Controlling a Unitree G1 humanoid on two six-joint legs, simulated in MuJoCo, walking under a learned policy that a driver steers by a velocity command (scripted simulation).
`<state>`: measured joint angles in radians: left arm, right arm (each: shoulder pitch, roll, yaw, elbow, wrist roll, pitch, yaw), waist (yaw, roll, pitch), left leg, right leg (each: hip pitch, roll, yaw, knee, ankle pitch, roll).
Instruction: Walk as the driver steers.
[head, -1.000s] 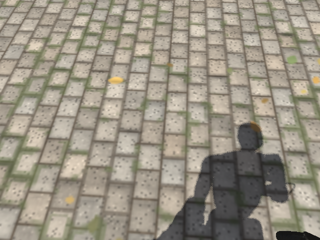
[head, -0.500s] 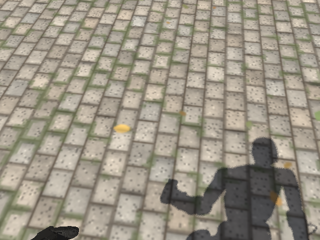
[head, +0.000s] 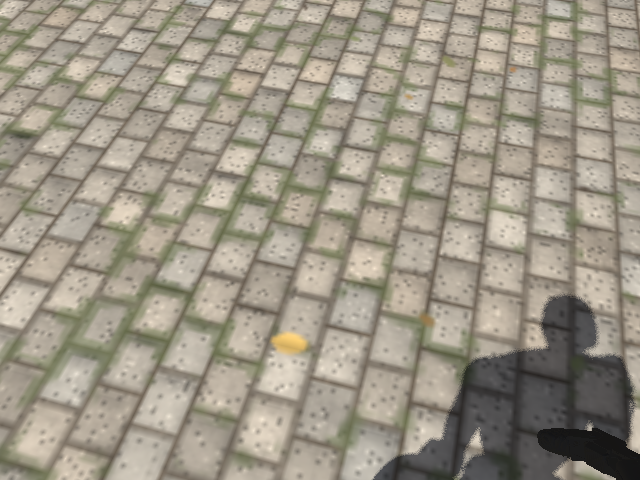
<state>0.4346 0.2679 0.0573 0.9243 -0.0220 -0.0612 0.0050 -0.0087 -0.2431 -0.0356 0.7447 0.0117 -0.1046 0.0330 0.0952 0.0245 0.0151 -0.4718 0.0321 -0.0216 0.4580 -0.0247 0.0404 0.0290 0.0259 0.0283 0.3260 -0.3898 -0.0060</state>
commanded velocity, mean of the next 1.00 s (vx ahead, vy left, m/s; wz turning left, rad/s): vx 0.37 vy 0.00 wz -0.45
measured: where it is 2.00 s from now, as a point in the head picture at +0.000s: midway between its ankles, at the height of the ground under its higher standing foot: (416, 479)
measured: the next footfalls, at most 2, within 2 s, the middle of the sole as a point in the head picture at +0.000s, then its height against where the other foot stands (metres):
right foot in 0.54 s outside the picture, level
left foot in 1.02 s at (385, 408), level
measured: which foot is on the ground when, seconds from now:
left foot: down 0.00-0.54, up 0.56-1.00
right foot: down 0.00-0.02, up 0.04-0.52, down 0.54-1.00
